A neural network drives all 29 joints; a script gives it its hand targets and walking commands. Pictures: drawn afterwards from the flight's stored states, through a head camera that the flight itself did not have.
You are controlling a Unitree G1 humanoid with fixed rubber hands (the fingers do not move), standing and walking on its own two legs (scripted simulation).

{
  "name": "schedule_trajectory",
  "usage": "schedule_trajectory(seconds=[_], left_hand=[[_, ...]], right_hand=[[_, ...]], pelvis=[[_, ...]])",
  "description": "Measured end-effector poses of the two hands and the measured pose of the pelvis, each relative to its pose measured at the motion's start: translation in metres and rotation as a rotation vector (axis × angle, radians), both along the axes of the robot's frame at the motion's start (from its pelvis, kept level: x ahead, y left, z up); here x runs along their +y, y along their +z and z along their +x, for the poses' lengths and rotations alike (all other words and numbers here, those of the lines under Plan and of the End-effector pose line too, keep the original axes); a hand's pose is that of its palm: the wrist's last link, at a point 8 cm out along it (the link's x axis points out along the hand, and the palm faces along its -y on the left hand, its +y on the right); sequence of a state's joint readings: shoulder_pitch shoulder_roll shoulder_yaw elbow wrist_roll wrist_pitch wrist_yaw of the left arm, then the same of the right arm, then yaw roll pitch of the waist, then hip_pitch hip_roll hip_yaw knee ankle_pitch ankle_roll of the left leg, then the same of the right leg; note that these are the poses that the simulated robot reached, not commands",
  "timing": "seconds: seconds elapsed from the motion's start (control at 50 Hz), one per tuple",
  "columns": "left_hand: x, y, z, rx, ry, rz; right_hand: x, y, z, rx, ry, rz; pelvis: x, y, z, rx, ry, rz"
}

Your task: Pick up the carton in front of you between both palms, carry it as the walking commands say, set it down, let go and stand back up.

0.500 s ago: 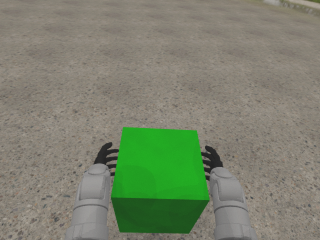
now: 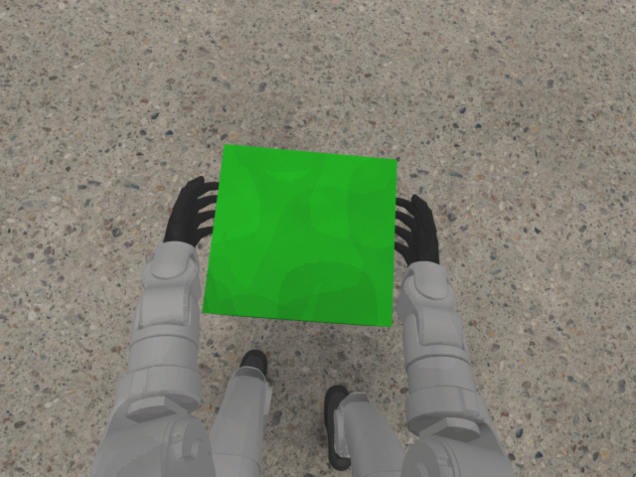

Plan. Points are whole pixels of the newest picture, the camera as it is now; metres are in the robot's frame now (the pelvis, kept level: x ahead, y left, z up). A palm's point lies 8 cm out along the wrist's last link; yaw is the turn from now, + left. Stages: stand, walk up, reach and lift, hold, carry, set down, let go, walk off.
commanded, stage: set down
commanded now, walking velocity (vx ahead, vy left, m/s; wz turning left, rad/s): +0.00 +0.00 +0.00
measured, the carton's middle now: (302, 251) +0.39 +0.04 -0.17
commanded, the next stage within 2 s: none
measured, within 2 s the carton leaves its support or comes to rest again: neither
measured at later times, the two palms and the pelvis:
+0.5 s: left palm (198, 228) +0.42 +0.21 -0.22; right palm (383, 235) +0.44 -0.08 -0.21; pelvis -0.04 +0.02 -0.13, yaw -3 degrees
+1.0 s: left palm (206, 233) +0.45 +0.23 -0.37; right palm (355, 233) +0.49 -0.06 -0.37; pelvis -0.06 +0.01 -0.25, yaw -5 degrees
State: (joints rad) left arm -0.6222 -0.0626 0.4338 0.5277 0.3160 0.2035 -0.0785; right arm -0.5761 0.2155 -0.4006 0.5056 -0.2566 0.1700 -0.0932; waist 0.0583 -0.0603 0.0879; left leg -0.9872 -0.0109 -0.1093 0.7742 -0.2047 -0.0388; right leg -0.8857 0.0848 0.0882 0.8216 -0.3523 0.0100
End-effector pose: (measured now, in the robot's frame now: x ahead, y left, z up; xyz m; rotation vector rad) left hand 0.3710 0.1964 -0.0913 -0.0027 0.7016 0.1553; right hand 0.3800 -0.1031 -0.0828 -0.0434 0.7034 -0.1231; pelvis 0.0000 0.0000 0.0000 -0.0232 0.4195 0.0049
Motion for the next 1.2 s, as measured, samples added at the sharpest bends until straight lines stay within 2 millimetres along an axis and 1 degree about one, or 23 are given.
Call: schedule_trajectory(seconds=[0.08,0.18,0.3,0.54,0.8,1.0,1.2], left_hand=[[0.002,-0.024,0.012,-0.034,0.008,-0.009],[0.004,-0.042,0.026,-0.060,0.023,-0.024],[0.009,-0.068,0.037,-0.040,0.039,-0.034],[0.019,-0.146,0.052,-0.021,0.066,-0.021],[0.028,-0.223,0.067,-0.001,0.084,0.005],[0.038,-0.283,0.076,0.011,0.100,0.020],[0.048,-0.346,0.085,0.025,0.115,0.023]], right_hand=[[0.002,-0.026,0.010,-0.034,-0.017,0.025],[0.005,-0.044,0.025,-0.061,-0.031,0.047],[0.009,-0.070,0.039,-0.041,-0.020,0.042],[0.020,-0.143,0.067,-0.025,0.029,0.020],[0.030,-0.225,0.091,-0.006,0.064,0.026],[0.040,-0.290,0.105,0.006,0.097,0.027],[0.050,-0.353,0.120,0.019,0.131,0.013]], pelvis=[[0.004,-0.021,-0.006,0.110,-0.012,-0.006],[0.011,-0.047,-0.014,0.195,-0.021,-0.009],[0.017,-0.078,-0.024,0.259,-0.027,-0.013],[0.022,-0.145,-0.038,0.365,-0.034,-0.030],[0.016,-0.205,-0.048,0.416,-0.046,-0.031],[0.011,-0.246,-0.056,0.416,-0.060,-0.024],[0.011,-0.284,-0.061,0.379,-0.070,-0.021]])
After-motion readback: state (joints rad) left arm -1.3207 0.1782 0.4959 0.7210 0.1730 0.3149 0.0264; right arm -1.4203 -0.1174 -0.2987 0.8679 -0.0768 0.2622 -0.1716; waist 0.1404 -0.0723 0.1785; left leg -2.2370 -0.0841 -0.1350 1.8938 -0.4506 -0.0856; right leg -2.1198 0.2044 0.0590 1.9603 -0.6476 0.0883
